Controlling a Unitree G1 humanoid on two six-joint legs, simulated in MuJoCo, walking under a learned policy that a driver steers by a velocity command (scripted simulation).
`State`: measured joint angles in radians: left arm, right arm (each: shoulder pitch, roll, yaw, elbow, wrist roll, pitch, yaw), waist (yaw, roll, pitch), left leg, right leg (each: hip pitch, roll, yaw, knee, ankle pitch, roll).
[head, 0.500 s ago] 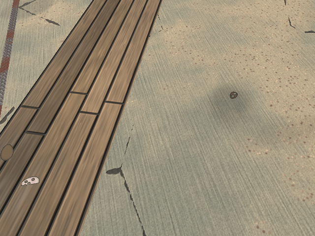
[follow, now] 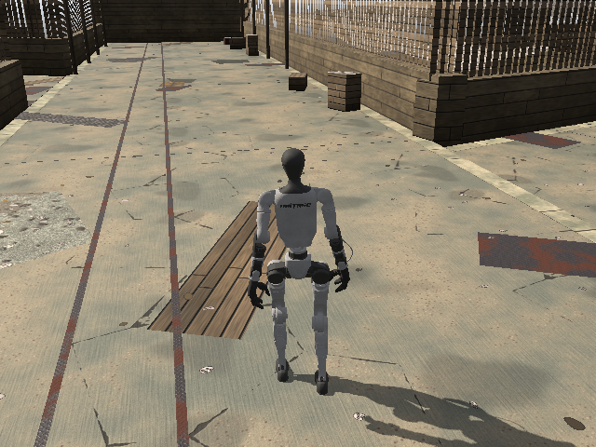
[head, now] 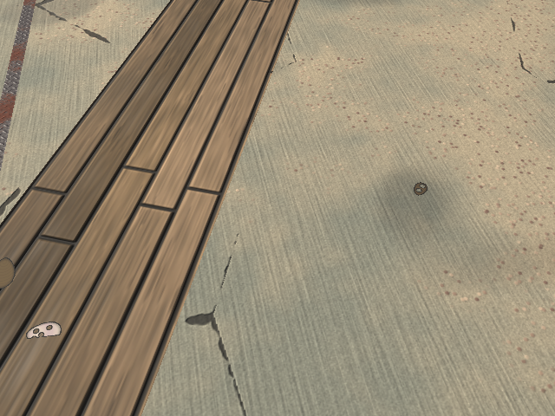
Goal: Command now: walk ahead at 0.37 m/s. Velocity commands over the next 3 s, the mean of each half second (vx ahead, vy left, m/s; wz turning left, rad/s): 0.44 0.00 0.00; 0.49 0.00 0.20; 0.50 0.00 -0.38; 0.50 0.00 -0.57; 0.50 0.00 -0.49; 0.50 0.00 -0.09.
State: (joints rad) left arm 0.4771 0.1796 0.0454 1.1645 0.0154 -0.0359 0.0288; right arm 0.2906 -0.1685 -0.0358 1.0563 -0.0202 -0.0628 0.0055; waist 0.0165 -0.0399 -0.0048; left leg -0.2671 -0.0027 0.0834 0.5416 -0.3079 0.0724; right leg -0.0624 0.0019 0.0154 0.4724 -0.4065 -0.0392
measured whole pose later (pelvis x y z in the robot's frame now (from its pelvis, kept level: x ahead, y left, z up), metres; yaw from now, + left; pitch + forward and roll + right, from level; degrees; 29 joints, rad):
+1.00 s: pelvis +0.54 +0.03 -0.01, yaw +8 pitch +1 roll +0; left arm 0.49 0.14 0.02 1.11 0.02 -0.10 0.03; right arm 0.02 -0.16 -0.03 0.90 -0.03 -0.06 0.02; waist 0.05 0.01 0.07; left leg -0.45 -0.02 0.13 0.53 -0.13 0.15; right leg 0.12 0.03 -0.20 0.35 -0.44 -0.05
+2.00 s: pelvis +1.09 -0.02 +0.01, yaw -25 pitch +3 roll +0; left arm 0.46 0.25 0.07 0.91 0.01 -0.06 0.01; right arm 0.00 -0.24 -0.03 0.74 -0.03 -0.03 0.03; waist 0.10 0.04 0.04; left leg -0.64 0.05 -0.01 0.67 -0.05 -0.03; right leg 0.04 0.14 0.18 0.28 -0.33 -0.13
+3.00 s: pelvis +1.51 -0.32 +0.01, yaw -41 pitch +1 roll -2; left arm 0.44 0.23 0.04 0.95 0.01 -0.08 -0.01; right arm 0.12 -0.25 -0.03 0.80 -0.03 -0.02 0.04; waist 0.05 0.05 0.02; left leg -0.63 0.10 0.04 0.71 -0.05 0.01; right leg 0.06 0.09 -0.06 0.17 -0.25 -0.07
